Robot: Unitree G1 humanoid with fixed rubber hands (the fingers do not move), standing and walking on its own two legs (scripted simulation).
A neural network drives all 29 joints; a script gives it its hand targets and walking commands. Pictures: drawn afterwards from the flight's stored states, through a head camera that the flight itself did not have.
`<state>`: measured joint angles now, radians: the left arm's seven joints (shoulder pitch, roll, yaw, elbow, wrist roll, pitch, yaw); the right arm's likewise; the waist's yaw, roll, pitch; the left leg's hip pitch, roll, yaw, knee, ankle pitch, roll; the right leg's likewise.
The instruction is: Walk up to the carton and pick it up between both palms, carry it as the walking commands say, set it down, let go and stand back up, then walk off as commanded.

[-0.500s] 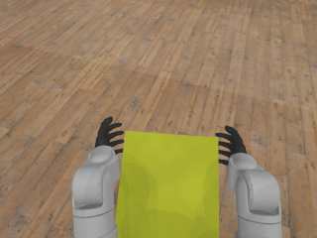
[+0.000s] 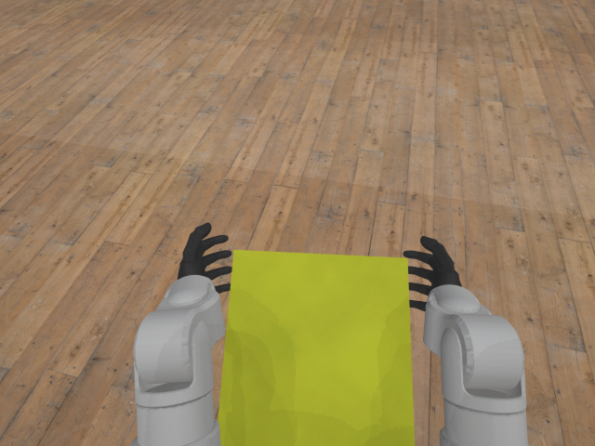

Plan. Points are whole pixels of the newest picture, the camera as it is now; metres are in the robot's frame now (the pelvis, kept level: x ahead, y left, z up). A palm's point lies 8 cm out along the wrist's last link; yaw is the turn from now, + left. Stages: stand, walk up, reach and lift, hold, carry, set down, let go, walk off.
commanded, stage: carry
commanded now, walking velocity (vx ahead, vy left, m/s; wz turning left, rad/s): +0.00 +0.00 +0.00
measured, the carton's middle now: (313, 343) +0.27 +0.00 -0.02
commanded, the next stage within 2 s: none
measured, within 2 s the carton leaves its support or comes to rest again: neither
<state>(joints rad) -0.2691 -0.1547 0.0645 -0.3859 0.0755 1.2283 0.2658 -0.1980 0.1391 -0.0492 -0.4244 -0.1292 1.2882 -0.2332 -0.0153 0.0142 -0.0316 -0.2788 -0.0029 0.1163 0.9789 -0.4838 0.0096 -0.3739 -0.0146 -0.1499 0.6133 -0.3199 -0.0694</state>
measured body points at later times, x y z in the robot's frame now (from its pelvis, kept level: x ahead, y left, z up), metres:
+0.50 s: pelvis +0.18 -0.01 -0.01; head +0.20 -0.02 +0.44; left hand +0.49 +0.13 +0.10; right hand +0.46 -0.17 +0.08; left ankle +0.10 +0.08 -0.72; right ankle +0.11 -0.08 -0.73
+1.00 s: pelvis +0.34 -0.02 -0.03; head +0.36 -0.03 +0.42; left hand +0.64 +0.12 +0.08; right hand +0.63 -0.17 +0.06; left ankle +0.30 +0.08 -0.73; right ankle +0.21 -0.08 -0.72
